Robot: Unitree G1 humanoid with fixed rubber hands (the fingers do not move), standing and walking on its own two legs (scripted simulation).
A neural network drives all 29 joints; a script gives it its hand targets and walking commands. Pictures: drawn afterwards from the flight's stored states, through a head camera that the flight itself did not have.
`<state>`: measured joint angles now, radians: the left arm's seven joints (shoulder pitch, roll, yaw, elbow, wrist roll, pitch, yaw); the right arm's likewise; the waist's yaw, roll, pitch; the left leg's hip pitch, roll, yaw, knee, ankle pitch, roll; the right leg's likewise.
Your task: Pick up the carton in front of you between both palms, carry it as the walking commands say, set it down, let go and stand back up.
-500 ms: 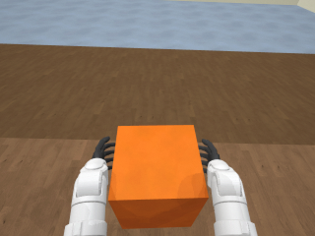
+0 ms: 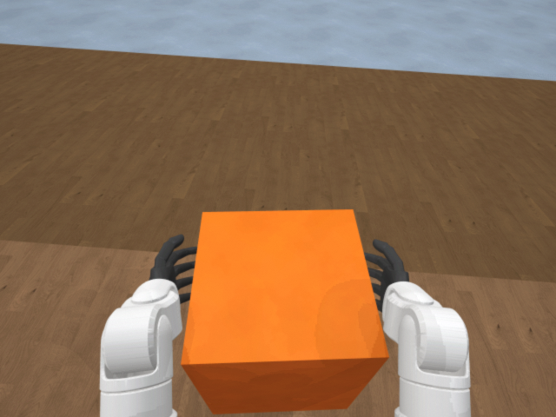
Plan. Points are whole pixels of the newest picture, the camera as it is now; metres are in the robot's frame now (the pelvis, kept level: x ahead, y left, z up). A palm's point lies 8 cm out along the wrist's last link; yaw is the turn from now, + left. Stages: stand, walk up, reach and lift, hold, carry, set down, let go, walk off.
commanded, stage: carry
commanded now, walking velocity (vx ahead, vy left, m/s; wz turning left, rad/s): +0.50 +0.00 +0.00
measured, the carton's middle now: (279, 317) +0.26 +0.00 +0.01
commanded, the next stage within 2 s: none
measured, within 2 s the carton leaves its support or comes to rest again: neither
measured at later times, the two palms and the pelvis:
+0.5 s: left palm (191, 137) +0.59 +0.17 +0.09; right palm (344, 146) +0.57 -0.13 +0.09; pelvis +0.32 +0.03 +0.00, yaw -2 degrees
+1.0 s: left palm (219, 62) +0.93 +0.16 +0.09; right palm (331, 69) +0.93 -0.14 +0.08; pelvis +0.66 +0.00 +0.00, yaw +0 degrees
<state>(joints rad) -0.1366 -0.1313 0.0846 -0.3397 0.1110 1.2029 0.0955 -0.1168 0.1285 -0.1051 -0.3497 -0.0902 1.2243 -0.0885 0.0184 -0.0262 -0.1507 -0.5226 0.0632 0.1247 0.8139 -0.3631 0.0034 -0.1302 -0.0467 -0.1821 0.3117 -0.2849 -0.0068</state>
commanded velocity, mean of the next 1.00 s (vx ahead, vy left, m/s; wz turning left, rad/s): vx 0.50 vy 0.00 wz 0.00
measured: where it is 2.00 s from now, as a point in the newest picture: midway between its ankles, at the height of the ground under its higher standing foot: (264, 200)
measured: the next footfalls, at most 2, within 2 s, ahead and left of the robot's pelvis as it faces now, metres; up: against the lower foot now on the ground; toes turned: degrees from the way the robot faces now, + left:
left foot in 0.12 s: +0.24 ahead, +0.12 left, +0.00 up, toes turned +11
right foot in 0.60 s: +0.57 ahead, -0.08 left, +0.00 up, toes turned -13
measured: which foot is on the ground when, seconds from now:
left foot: up 0.00-0.10, down 0.12-0.60, up 0.62-1.00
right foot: down 0.00-0.16, up 0.18-0.58, down 0.60-1.00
